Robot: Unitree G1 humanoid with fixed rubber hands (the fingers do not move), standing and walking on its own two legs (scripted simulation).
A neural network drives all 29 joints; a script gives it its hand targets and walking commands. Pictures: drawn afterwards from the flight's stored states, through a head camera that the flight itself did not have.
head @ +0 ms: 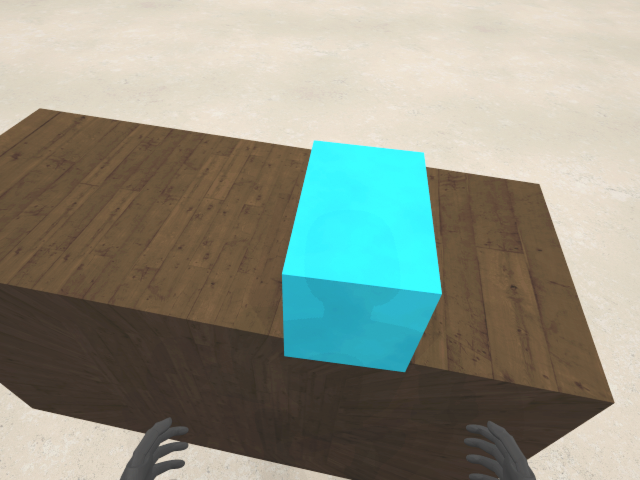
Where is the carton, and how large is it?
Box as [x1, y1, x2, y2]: [282, 140, 441, 371]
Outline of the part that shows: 314,140 282,272 284,355 404,371 441,294 423,152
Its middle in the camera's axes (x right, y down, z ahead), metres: +0.06 +0.01 +0.61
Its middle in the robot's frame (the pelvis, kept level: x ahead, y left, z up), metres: +0.46 -0.03 +0.03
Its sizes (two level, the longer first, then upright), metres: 0.286 0.181 0.195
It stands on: a pedestal, 0.72 m high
